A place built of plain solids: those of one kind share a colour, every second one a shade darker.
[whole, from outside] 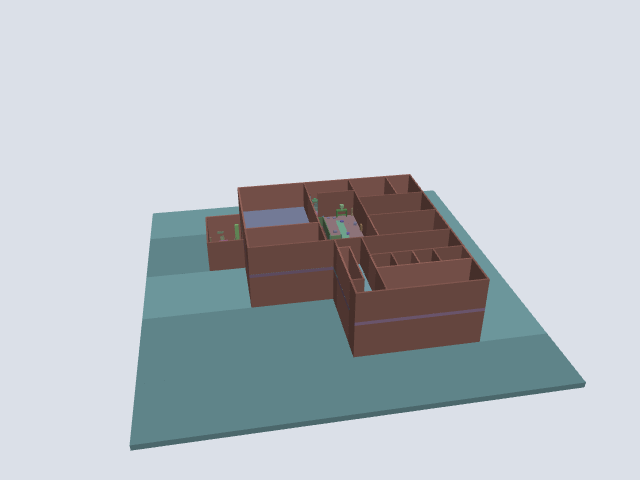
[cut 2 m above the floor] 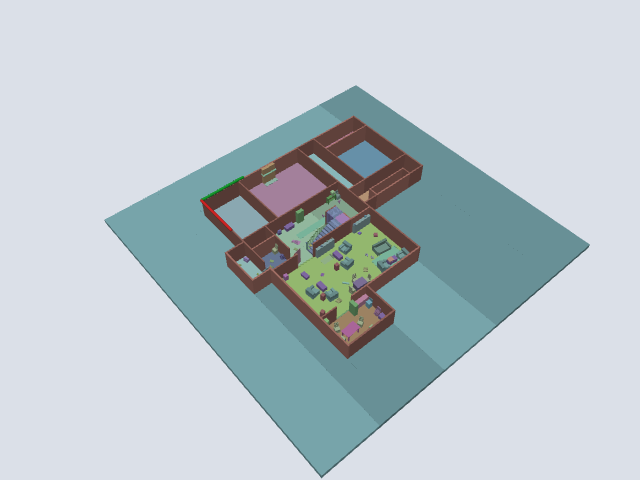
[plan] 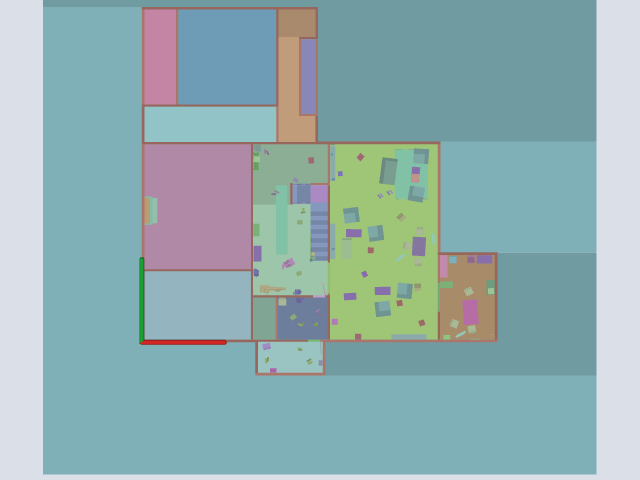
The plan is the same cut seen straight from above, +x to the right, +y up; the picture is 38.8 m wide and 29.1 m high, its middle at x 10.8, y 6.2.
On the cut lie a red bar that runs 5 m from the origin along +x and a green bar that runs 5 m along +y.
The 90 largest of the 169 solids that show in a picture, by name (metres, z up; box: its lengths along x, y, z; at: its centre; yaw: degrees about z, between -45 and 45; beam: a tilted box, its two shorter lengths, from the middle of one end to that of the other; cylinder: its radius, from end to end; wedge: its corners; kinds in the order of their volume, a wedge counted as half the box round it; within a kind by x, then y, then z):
{
 "under_1": {"box": [6.0, 20.33, 0.5], "at": [-3.0, 10.16, -0.33]},
 "under_2": {"box": [12.88, 2.01, 0.5], "at": [0.44, -1.0, -0.33]},
 "under_3": {"box": [33.56, 6.0, 0.5], "at": [10.78, -5.01, -0.33]},
 "under_4": {"box": [33.56, 6.0, 0.5], "at": [10.78, 23.33, -0.33]},
 "under_5": {"box": [16.88, 8.16, 0.5], "at": [19.12, 16.25, -0.33]},
 "under_6": {"box": [16.43, 2.01, 0.5], "at": [19.34, -1.0, -0.33]},
 "under_7": {"box": [9.46, 6.72, 0.5], "at": [22.83, 8.81, -0.33]},
 "under_8": {"box": [6.0, 5.45, 0.5], "at": [24.56, 2.73, -0.33]},
 "wall_1": {"box": [0.16, 4.14, 6.39], "at": [0.08, 2.23, 2.89]},
 "wall_2": {"box": [0.16, 3.72, 2.71], "at": [0.08, 6.29, 4.73]},
 "wall_3": {"box": [0.16, 7.58, 3.37], "at": [0.08, 8.22, 1.39]},
 "wall_4": {"box": [0.16, 3.72, 2.71], "at": [0.08, 10.14, 4.73]},
 "wall_5": {"box": [0.16, 2.15, 3.37], "at": [0.08, 13.21, 1.39]},
 "wall_6": {"box": [0.16, 2.84, 2.71], "at": [0.08, 13.56, 4.73]},
 "wall_7": {"box": [0.16, 5.75, 3.37], "at": [0.08, 17.29, 1.39]},
 "wall_8": {"box": [0.16, 3.01, 2.71], "at": [0.08, 18.66, 4.73]},
 "wall_9": {"box": [0.13, 5.75, 3.37], "at": [2.13, 17.29, 1.39]},
 "wall_10": {"box": [0.13, 4.14, 2.71], "at": [2.71, 2.23, 4.73]},
 "wall_11": {"box": [6.74, 0.13, 6.39], "at": [3.37, 4.37, 2.89]},
 "wall_12": {"box": [6.74, 0.13, 2.71], "at": [3.37, 8.22, 4.73]},
 "wall_13": {"box": [8.28, 0.13, 3.37], "at": [4.14, 14.35, 1.39]},
 "wall_14": {"box": [8.28, 0.13, 2.71], "at": [4.14, 15.04, 4.73]},
 "wall_15": {"box": [8.28, 0.13, 2.71], "at": [4.14, 17.09, 4.73]},
 "wall_16": {"box": [10.07, 0.13, 3.37], "at": [5.04, 0.1, 1.39]},
 "wall_17": {"box": [10.68, 0.16, 6.39], "at": [5.34, 20.25, 2.89]},
 "wall_18": {"box": [0.13, 2.56, 6.39], "at": [6.67, 1.44, 2.89]},
 "wall_19": {"box": [0.13, 1.45, 6.39], "at": [6.67, 3.58, 2.89]},
 "wall_20": {"box": [0.13, 3.72, 2.71], "at": [6.67, 6.29, 4.73]},
 "wall_21": {"box": [0.13, 7.58, 3.37], "at": [6.67, 8.22, 1.39]},
 "wall_22": {"box": [0.13, 3.72, 2.71], "at": [6.67, 10.14, 4.73]},
 "wall_23": {"box": [0.13, 5.75, 3.37], "at": [8.21, 17.29, 1.39]},
 "wall_24": {"box": [3.76, 0.13, 6.39], "at": [8.49, 2.79, 2.89]},
 "wall_25": {"box": [4.25, 0.16, 3.37], "at": [9.01, -1.93, 1.39]},
 "wall_26": {"box": [18.1, 0.16, 2.71], "at": [9.05, 0.08, 4.73]},
 "wall_27": {"box": [18.1, 0.13, 6.39], "at": [9.05, 12.07, 2.89]},
 "wall_28": {"box": [0.13, 4.83, 2.71], "at": [9.6, 15.96, 4.73]},
 "wall_29": {"box": [0.13, 4.53, 3.37], "at": [9.6, 16.11, 1.39]},
 "wall_30": {"box": [0.16, 4.83, 2.71], "at": [10.6, 15.96, 4.73]},
 "wall_31": {"box": [0.16, 4.53, 3.37], "at": [10.6, 16.11, 1.39]},
 "wall_32": {"box": [0.16, 1.66, 6.39], "at": [10.6, 19.34, 2.89]},
 "wall_33": {"box": [0.13, 2.56, 6.39], "at": [11.34, 1.44, 2.89]},
 "wall_34": {"box": [0.13, 5.83, 2.71], "at": [11.34, 5.76, 4.73]},
 "wall_35": {"box": [0.13, 4.69, 3.37], "at": [11.34, 7.18, 1.39]},
 "wall_36": {"box": [7.58, 0.031, 6.39], "at": [14.31, 12.15, 2.89]},
 "wall_37": {"box": [6.83, 0.13, 2.71], "at": [14.69, 8.74, 4.73]},
 "wall_38": {"box": [10.74, 0.13, 3.37], "at": [16.19, 0.1, 1.39]},
 "wall_39": {"box": [0.16, 8.52, 2.71], "at": [18.02, 4.42, 4.73]},
 "wall_40": {"box": [0.16, 6.56, 3.37], "at": [18.02, 8.73, 1.39]},
 "wall_41": {"box": [0.16, 3.2, 2.71], "at": [18.02, 10.41, 4.73]},
 "wall_42": {"box": [3.62, 0.16, 3.37], "at": [19.75, 5.37, 1.39]},
 "wall_43": {"box": [0.16, 5.13, 3.37], "at": [21.48, 2.73, 1.39]},
 "under_foot_1": {"box": [10.68, 8.16, 0.5], "at": [5.34, 16.25, -0.44]},
 "under_foot_2": {"box": [21.56, 5.45, 0.5], "at": [10.78, 2.73, -0.44]},
 "floor_living_1": {"box": [6.54, 11.85, 0.61], "at": [14.67, 6.08, -0.31]},
 "stair_1": {"box": [0.54, 1.05, 3.32], "at": [9.4, 9.0, 1.36]},
 "stair_2": {"box": [1.09, 1.05, 2.96], "at": [9.68, 9.0, 1.18]},
 "stair_3": {"box": [1.05, 3.54, 0.48], "at": [10.75, 6.71, -0.06]},
 "stair_4": {"box": [1.05, 3.26, 0.66], "at": [10.75, 6.84, 0.03]},
 "stair_5": {"box": [1.05, 2.99, 0.83], "at": [10.75, 6.98, 0.12]},
 "stair_6": {"box": [1.05, 2.72, 1.01], "at": [10.75, 7.12, 0.21]},
 "stair_7": {"box": [1.05, 2.45, 1.19], "at": [10.75, 7.25, 0.29]},
 "stair_8": {"box": [1.05, 2.18, 1.37], "at": [10.75, 7.39, 0.38]},
 "stair_9": {"box": [1.05, 1.9, 1.54], "at": [10.75, 7.52, 0.47]},
 "stair_10": {"box": [1.05, 1.63, 1.72], "at": [10.75, 7.66, 0.56]},
 "stair_11": {"box": [1.05, 1.36, 1.9], "at": [10.75, 7.8, 0.65]},
 "stair_12": {"box": [1.05, 1.09, 2.08], "at": [10.75, 7.93, 0.74]},
 "stair_13": {"box": [1.05, 0.82, 2.25], "at": [10.75, 8.07, 0.83]},
 "stair_14": {"box": [1.05, 0.54, 2.43], "at": [10.75, 8.2, 0.92]},
 "floor_dining_1": {"box": [6.45, 7.58, 0.61], "at": [3.38, 8.22, -0.31]},
 "floor_hall_1": {"box": [2.26, 1.31, 0.61], "at": [7.87, 9.0, -0.31]},
 "floor_hall_2": {"box": [3.48, 3.41, 0.61], "at": [8.48, 6.64, -0.31]},
 "floor_hall_3": {"box": [4.53, 2.09, 0.61], "at": [9.01, 3.9, -0.31]},
 "floor_hall_4": {"box": [4.53, 2.35, 0.61], "at": [9.01, 10.83, -0.31]},
 "floor_kitchen_1": {"box": [5.95, 5.75, 0.5], "at": [5.17, 17.29, -0.36]},
 "floor_front_1": {"box": [6.45, 4.14, 0.61], "at": [3.38, 2.23, -0.31]},
 "floor_pantry_1": {"box": [7.99, 2.15, 0.61], "at": [4.16, 13.21, -0.31]},
 "floor_sunporch_1": {"box": [3.33, 5.13, 0.61], "at": [19.73, 2.73, -0.31]},
 "upper_floor_dorm_1": {"box": [6.54, 8.52, 0.16], "at": [14.67, 4.42, 3.29]},
 "floor_bhall_1": {"box": [1.25, 4.79, 0.61], "at": [8.9, 16.11, -0.31]},
 "floor_bhall_2": {"box": [2.24, 1.58, 0.61], "at": [9.4, 12.93, -0.31]},
 "floor_bhall_3": {"box": [2.24, 1.66, 0.61], "at": [9.4, 19.34, -0.31]},
 "floor_larder_1": {"box": [1.91, 5.75, 0.5], "at": [1.11, 17.29, -0.36]},
 "floor_vest_1": {"box": [3.03, 2.56, 0.61], "at": [9.76, 1.44, -0.31]},
 "floor_porch_1": {"box": [3.93, 1.88, 0.61], "at": [9.01, -0.91, -0.31]},
 "upper_floor_landing_1": {"box": [3.48, 3.84, 0.16], "at": [8.48, 6.56, 3.29]},
 "upper_floor_landing_2": {"box": [4.53, 1.79, 0.16], "at": [9.01, 3.75, 3.29]},
 "stair_landing_1": {"box": [1.05, 1.05, 2.79], "at": [10.75, 9.0, 1.09]},
 "floor_back_stair_foot_1": {"box": [0.86, 4.53, 0.61], "at": [10.09, 16.11, -0.31]},
 "floor_wc_1": {"box": [1.37, 2.56, 0.61], "at": [7.42, 1.44, -0.31]},
 "fixture_breast_dining_1": {"box": [0.33, 1.53, 3.12], "at": [0.32, 7.98, 1.51]}
}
